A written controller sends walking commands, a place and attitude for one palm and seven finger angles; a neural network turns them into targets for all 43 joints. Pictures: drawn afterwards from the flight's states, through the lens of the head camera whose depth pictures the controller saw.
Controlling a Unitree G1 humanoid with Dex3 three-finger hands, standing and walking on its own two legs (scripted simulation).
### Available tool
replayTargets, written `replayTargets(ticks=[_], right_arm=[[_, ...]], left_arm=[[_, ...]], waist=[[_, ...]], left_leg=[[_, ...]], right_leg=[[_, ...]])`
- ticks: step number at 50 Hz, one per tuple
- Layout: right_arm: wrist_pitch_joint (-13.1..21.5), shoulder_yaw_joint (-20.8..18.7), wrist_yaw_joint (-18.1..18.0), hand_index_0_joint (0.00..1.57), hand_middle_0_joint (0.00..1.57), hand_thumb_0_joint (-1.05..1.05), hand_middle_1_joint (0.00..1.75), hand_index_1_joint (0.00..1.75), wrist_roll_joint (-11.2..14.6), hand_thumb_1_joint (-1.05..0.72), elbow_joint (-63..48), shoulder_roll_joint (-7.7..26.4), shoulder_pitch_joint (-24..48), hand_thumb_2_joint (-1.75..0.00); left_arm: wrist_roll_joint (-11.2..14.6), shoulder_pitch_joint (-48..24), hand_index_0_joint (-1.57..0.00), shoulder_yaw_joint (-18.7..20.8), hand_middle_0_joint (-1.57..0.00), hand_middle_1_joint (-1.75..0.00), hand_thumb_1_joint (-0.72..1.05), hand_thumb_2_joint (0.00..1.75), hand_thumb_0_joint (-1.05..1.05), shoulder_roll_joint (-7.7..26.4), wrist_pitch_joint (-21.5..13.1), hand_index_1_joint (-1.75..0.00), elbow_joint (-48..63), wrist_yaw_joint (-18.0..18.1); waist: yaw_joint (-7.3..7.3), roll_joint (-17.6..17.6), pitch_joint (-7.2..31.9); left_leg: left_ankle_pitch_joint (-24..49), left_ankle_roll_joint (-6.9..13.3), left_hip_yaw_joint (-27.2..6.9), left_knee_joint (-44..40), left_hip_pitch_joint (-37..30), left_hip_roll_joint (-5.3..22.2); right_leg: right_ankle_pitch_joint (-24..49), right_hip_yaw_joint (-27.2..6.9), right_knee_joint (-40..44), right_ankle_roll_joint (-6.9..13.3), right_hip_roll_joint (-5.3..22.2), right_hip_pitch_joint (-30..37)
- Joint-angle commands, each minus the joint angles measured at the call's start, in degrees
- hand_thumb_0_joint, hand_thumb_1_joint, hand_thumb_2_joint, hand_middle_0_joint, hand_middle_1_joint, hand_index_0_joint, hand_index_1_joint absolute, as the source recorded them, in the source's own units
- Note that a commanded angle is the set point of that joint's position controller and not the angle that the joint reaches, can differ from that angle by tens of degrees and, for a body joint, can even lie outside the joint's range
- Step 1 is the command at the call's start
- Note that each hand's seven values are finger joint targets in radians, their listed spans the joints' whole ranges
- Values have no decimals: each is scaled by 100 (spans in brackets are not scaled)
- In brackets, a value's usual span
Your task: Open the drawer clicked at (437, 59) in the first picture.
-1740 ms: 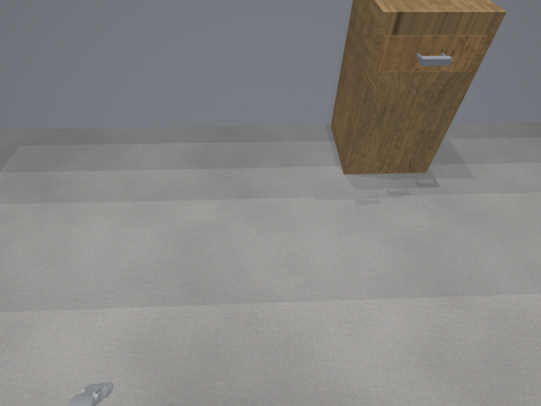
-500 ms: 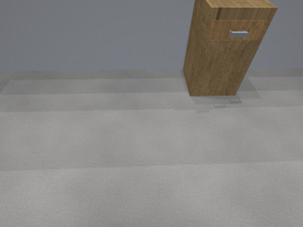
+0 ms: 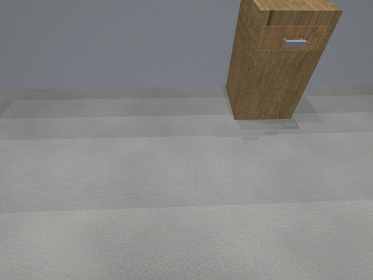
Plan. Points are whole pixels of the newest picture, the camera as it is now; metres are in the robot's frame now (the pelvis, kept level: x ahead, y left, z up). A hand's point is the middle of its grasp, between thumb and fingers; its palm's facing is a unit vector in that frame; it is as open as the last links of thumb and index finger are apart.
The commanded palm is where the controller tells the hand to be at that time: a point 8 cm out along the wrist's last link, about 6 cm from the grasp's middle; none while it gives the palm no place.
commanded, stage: walk to a spot facing it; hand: left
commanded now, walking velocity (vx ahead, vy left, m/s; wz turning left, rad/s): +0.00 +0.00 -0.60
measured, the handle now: (294, 41) +1.40 -0.56 -0.12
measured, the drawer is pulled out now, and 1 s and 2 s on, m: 0.00 0.00 0.00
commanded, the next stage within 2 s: none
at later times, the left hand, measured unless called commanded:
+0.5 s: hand out of the picture +0.04 +0.16 -0.18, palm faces -0.18 -0.94 -0.28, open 7.3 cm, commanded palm none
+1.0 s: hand out of the picture +0.15 +0.19 -0.18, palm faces -0.42 -0.88 -0.21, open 7.4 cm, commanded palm none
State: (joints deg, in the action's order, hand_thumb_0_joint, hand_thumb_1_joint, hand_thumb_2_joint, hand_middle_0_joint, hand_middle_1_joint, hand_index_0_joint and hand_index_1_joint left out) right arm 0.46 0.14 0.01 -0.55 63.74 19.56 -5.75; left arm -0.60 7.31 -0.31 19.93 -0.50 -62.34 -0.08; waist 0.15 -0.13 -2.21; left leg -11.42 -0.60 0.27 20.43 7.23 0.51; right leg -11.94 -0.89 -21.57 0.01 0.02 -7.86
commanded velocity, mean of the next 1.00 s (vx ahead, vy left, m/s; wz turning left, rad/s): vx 0.08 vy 0.00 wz -0.60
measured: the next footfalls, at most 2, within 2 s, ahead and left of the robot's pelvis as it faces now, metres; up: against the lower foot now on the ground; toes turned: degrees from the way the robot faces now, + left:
left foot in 0.92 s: +0.05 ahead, +0.11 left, +0.00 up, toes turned -27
right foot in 1.46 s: +0.11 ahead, -0.25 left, +0.00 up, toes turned -55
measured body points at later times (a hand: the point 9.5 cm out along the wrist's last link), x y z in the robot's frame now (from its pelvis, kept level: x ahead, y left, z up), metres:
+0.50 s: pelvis -0.03 -0.03 -0.02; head +0.01 -0.07 +0.42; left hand +0.05 +0.21 -0.16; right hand -0.01 -0.30 -0.19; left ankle -0.02 +0.12 -0.69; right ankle -0.03 -0.11 -0.75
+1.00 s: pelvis -0.01 +0.03 -0.01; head +0.02 +0.05 +0.44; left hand +0.17 +0.24 -0.16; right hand -0.06 -0.25 -0.12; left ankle +0.01 +0.13 -0.75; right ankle -0.04 -0.10 -0.70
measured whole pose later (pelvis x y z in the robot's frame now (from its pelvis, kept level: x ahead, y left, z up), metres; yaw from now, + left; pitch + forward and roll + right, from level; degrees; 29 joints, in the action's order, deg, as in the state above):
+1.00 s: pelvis -0.01 +0.03 -0.01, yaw -30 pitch +1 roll -2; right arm 0.4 -1.8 -1.1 -1.1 52.1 12.5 -11.9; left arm -1.5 14.6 5.5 16.0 3.6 -53.1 -1.7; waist -0.8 -2.2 0.2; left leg -18.4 1.3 2.6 28.3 10.8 1.7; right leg -23.0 -5.6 -49.1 -0.8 -5.3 -27.2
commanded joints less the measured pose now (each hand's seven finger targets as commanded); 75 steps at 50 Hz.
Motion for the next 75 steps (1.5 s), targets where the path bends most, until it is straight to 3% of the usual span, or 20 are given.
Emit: replayTargets(ticks=[1,10,15,19,20,22,28,40,44,45,46,47,49,53,66,71,72,73,74,75], right_arm=[[146,-246,-85,20,20,0,30,30,6,-90,-368,1188,254,-90],[-105,-362,-192,20,20,0,30,30,-21,-90,-774,664,-264,-90],[-55,-500,-186,20,20,0,30,30,-39,-90,-1136,693,-8,-90],[-154,-549,-163,20,20,0,30,30,-41,-90,-1320,521,320,-90],[-194,-463,-138,20,20,0,30,30,-20,-90,-1463,-35,10,-90],[-233,-493,-130,20,20,0,30,30,9,-90,-1512,66,-26,-90],[-212,-491,-134,20,20,0,30,30,-19,-90,-1267,-29,-113,-90],[-128,-437,-165,20,20,0,30,30,0,-90,-1572,-95,62,-90],[23,-463,-158,20,20,0,30,30,19,-90,-1351,-3,-983,-90],[76,-540,-218,20,20,0,30,30,-1,-90,-1251,350,-1373,-90],[93,-655,-234,20,20,0,30,30,-78,-90,-1295,935,-1488,-90],[92,-634,-234,20,20,0,30,30,-47,-90,-1403,1017,-1255,-90],[167,-465,-179,20,20,0,30,30,-91,-90,-1541,458,-676,-90],[306,-332,-207,20,20,0,30,30,-54,-90,-1401,52,-989,-90],[418,-324,-246,20,20,0,30,30,-149,-90,-494,-111,-2762,-90],[401,-423,-193,20,20,0,30,30,-55,-90,-443,193,-2446,-90],[398,-402,-126,20,20,0,30,30,13,-90,-526,151,-2318,-90],[399,-313,-80,20,20,0,30,30,102,-90,-689,-302,-2430,-90],[413,-301,-143,20,20,0,30,30,118,-90,-927,-440,-1989,-90],[408,-338,-145,20,20,0,30,30,103,-90,-1006,-341,-1647,-90]], left_arm=[[-5,-246,-20,233,-20,-30,90,90,0,1176,-110,-30,392,68],[-39,246,-20,293,-20,-30,90,90,0,521,261,-30,817,41],[-39,465,-20,420,-20,-30,90,90,0,207,374,-30,1115,-26],[-94,1496,-20,544,-20,-30,90,90,0,264,242,-30,961,-69],[-182,1508,-20,639,-20,-30,90,90,0,914,123,-30,1012,28],[-68,1283,-20,622,-20,-30,90,90,0,846,172,-30,1168,118],[-23,901,-20,583,-20,-30,90,90,0,376,80,-30,1274,114],[-95,1002,-20,684,-20,-30,90,90,0,482,175,-30,1288,56],[-72,333,-20,673,-20,-30,90,90,0,473,206,-30,1499,-8],[-51,277,-20,611,-20,-30,90,90,0,193,204,-30,1601,-52],[6,211,-20,570,-20,-30,90,90,0,-168,192,-30,1762,-123],[-70,-191,-20,652,-20,-30,90,90,0,94,154,-30,1889,-146],[-174,131,-20,770,-20,-30,90,90,0,201,155,-30,1667,-261],[-172,483,-20,662,-20,-30,90,90,0,-209,213,-30,1385,-351],[-118,-1220,-20,381,-20,-30,90,90,0,-653,126,-30,1689,-406],[-127,496,-20,497,-20,-30,90,90,0,-336,-92,-30,1102,-280],[-153,1453,-20,616,-20,-30,90,90,0,62,-172,-30,791,-230],[-112,2131,-20,739,-20,-30,90,90,0,696,-214,-30,633,-105],[28,2253,-20,797,-20,-30,90,90,0,978,-155,-30,573,-31],[47,1916,-20,804,-20,-30,90,90,0,916,-127,-30,649,8]], waist=[[-6,-27,407],[38,245,285],[-99,1139,194],[-623,-94,424],[-495,-2292,215],[-300,-1461,277],[-104,-412,531],[-319,-877,601],[180,-815,627],[411,142,694],[496,1913,451],[474,1444,-143],[-1,755,-363],[-105,642,-360],[515,859,-758],[-359,935,501],[-812,574,1169],[-976,-735,1916],[-937,-975,2217],[-853,-504,1621]], left_leg=[[871,182,-464,-227,-203,668],[638,233,-153,353,-107,1064],[1447,1091,-542,-113,463,2238],[230,133,648,2234,1194,1344],[-2157,-293,842,3842,2597,313],[-1926,-174,-192,4661,2514,336],[-826,-349,-209,4483,2415,373],[-1328,-285,-101,2479,1661,77],[-892,-57,57,397,-634,-72],[-1520,135,-630,-299,-1700,674],[-2987,504,-2616,-1166,-1795,2299],[-3229,866,-3018,-1481,-618,2997],[-2692,688,-2044,-1437,124,2263],[-929,354,-346,-1111,10,1456],[2328,687,816,-560,-1603,1927],[5353,304,1613,1882,-1106,1746],[4027,68,1637,3168,196,1668],[-966,-209,1526,4998,2147,801],[-2438,-186,695,6329,2984,417],[-1882,-78,251,6533,3117,694]], right_leg=[[1040,-588,334,183,668,-86],[1285,-666,-938,86,281,-1114],[-1799,-170,-3360,-108,191,-1474],[186,-173,-728,-93,433,-132],[1558,-2554,325,219,1708,81],[1202,-2627,562,969,1951,-307],[1676,-1953,203,774,1164,-47],[404,-2739,429,1037,929,-175],[-1743,-2520,193,613,370,-1929],[-2281,-1888,-619,297,-172,-3019],[-2267,-756,-2389,-11,-807,-4037],[-1835,-564,-3273,-115,-146,-3989],[-980,-411,-4086,-230,-16,-3509],[46,-80,-5006,-292,66,-3478],[-158,784,-2646,-107,431,-3853],[-108,1294,-1081,448,-332,-601],[523,788,-868,661,95,1391],[1209,-1665,-784,1337,1831,3081],[2042,-3184,-268,1799,2508,3280],[1474,-2797,51,1898,2489,2519]])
